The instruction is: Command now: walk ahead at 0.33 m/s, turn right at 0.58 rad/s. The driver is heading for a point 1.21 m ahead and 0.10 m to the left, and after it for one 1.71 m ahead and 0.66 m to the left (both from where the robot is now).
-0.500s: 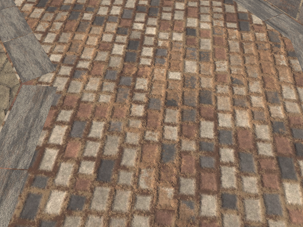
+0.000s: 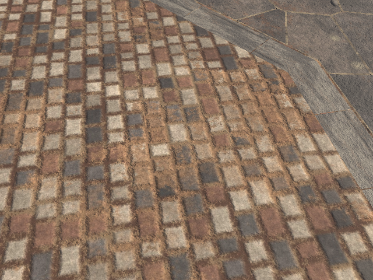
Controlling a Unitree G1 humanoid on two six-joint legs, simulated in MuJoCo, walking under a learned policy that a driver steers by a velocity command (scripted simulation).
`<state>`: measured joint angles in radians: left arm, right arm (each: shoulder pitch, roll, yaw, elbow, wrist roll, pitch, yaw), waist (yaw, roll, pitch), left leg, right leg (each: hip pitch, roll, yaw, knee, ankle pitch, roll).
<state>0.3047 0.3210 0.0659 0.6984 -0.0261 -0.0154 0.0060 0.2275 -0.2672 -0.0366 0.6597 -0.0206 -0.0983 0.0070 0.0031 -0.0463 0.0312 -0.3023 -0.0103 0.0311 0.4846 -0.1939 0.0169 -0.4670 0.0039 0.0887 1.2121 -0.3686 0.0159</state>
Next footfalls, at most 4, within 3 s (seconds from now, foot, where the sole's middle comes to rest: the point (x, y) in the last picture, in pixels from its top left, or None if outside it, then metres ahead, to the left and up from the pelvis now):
0.30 right None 0.24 -0.14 -0.77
0.72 left None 0.18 0.11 -0.77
1.24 right None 0.33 -0.09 -0.77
1.66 left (116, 266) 0.53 0.25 -0.77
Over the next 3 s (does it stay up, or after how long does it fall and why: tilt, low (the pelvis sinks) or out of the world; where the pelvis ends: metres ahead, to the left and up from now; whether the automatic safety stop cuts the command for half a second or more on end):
stays up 1.11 0.09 0.01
